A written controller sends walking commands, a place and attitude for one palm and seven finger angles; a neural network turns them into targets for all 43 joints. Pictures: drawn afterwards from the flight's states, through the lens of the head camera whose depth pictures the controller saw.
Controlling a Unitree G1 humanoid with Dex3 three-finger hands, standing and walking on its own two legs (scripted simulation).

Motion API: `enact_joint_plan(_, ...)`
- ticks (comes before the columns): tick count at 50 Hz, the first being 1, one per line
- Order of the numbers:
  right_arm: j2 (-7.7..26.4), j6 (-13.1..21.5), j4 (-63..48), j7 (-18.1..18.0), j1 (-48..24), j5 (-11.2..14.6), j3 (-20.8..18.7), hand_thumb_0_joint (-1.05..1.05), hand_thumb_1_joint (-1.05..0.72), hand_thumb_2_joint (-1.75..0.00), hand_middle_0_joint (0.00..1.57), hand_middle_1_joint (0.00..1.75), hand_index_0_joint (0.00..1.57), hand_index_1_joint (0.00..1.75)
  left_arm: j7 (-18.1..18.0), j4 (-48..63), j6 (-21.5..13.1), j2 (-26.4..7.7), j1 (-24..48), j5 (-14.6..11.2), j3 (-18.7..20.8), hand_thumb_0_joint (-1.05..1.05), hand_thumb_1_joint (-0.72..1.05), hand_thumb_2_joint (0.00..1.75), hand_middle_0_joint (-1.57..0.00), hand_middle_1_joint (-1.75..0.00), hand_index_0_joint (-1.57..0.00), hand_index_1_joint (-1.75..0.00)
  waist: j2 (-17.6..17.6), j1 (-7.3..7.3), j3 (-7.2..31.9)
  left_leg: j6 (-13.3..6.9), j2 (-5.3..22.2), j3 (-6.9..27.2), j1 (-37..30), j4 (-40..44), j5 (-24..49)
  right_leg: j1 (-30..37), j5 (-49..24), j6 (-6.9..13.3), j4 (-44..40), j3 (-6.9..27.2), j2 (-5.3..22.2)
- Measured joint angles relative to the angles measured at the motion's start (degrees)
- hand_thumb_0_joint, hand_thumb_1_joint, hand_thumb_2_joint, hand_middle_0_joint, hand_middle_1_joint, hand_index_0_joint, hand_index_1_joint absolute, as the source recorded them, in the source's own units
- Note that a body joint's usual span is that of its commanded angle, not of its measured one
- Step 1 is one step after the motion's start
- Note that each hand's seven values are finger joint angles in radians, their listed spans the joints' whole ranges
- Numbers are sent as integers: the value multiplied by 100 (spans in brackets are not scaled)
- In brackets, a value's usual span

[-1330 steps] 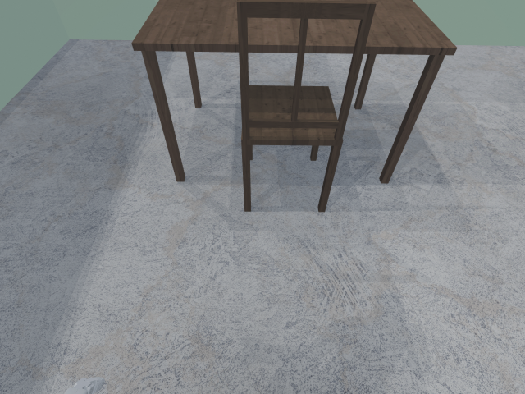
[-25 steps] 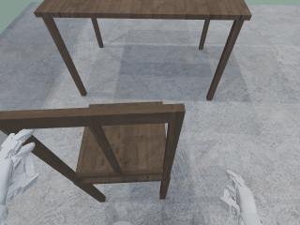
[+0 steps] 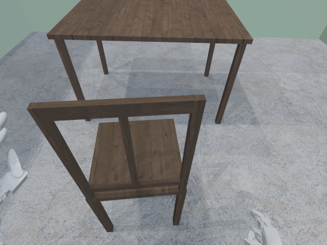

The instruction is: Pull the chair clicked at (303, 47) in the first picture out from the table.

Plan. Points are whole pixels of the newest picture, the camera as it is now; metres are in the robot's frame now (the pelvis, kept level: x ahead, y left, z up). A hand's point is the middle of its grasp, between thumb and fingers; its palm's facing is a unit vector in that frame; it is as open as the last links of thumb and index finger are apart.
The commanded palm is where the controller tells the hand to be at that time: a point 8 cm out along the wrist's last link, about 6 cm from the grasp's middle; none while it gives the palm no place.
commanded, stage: step back with the hand held close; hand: left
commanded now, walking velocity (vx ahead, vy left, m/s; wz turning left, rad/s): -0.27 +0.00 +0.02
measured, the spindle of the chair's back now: (130, 156) +0.38 +0.13 -0.04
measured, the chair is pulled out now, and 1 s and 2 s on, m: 0.63 0.63 0.63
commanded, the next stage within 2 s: stop stepping back and stand still in 0.22 s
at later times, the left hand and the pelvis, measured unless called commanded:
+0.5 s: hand out of the picture +0.13 +0.27 +0.17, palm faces +0.44 -0.77 -0.46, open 7.4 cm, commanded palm +0.06 +0.30 +0.19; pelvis -0.07 +0.00 +0.01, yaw +1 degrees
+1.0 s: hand out of the picture +0.11 +0.26 +0.17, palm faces +0.47 -0.77 -0.44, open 7.4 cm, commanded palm +0.05 +0.29 +0.19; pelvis -0.08 -0.01 +0.01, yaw +2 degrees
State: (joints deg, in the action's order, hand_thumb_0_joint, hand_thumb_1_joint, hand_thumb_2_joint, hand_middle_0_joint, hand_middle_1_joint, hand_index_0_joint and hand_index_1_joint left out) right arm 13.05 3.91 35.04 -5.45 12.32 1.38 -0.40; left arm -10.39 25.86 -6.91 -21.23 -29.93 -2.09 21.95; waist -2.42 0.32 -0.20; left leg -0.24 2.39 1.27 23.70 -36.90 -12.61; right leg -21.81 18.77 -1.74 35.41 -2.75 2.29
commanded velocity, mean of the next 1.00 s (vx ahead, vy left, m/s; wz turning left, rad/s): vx -0.08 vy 0.00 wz -0.01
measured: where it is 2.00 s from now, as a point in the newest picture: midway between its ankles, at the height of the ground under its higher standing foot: outside the picture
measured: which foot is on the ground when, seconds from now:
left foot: down 0.00-0.26, up 0.28-0.38, down 0.40-1.00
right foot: up 0.00-0.12, down 0.14-1.00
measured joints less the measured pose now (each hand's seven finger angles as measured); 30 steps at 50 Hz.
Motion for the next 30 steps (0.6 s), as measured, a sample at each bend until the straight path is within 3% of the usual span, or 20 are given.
enact_joint_plan(5, -209, 289, -162, 38, 225, -57, 48, 2, -91, -90, 20, 30, 20, 30, 99, 563, -381, -410, -108, 74, 262, 2, 88, 90, -21, -30, -21, -31, 138, 115, -109, 8, 30, 199, 334, -34, 231, 362, 73, 73, 280, 58, -229)
enact_joint_plan(8, -250, 463, -31, 98, 112, -105, 51, 2, -91, -90, 21, 30, 20, 30, 148, 677, -731, -552, -161, 31, 610, 2, 88, 90, -21, -30, -21, -31, 67, -29, -171, 83, 141, 217, 609, -61, 370, 617, 247, 19, -115, 31, -352)
enact_joint_plan(12, -211, 560, 211, 174, -113, -120, -10, 1, -90, -90, 21, 30, 20, 30, 248, 632, -898, -540, -142, -76, 638, 1, 88, 90, -21, -30, -21, -31, -206, -133, -458, 126, 283, 319, 597, 140, 546, 631, -279, 83, -384, -46, -515)
enact_joint_plan(15, -174, 507, 325, 186, -134, -118, -66, 2, -90, -90, 21, 30, 20, 30, 252, 593, -890, -465, -307, -102, 468, 1, 88, 90, -21, -30, -21, -31, -119, -187, -378, 141, 75, 272, 675, -313, -358, 506, -266, 99, -264, 67, -370)
enact_joint_plan(17, -131, 433, 452, 180, -139, -139, -114, 2, -90, -90, 21, 30, 20, 30, 218, 493, -822, -351, -346, -69, 331, 1, 88, 90, -21, -30, -21, -31, -11, -185, -233, 144, -117, 168, 532, -740, -533, 458, -268, 61, -232, 182, -219)
enact_joint_plan(20, -53, 340, 389, 130, -66, -80, -129, 2, -91, -90, 21, 30, 20, 30, 175, 368, -696, -266, -295, -62, 259, 1, 88, 90, -21, -30, -21, -31, 33, -75, 9, 24, -97, 93, -131, 7, -255, 342, -264, -43, -164, 190, -127)
enact_joint_plan(23, -140, 331, 309, 91, -158, -29, -141, 2, -91, -90, 21, 30, 20, 30, 152, 167, -600, -285, -77, -76, 295, 1, 88, 90, -21, -30, -21, -31, 256, -39, -92, 3, -185, 7, -242, 224, -73, 347, -275, -59, -169, 257, -20)
enact_joint_plan(30, -328, 548, 2, 135, -47, -36, 50, 2, -91, -90, 21, 30, 20, 30, 139, 451, -450, -348, -268, -13, 277, 2, 88, 90, -21, -30, -21, -31, 332, 76, -129, 80, -27, 90, -386, 463, 104, 638, -633, -8, -703, 118, -149)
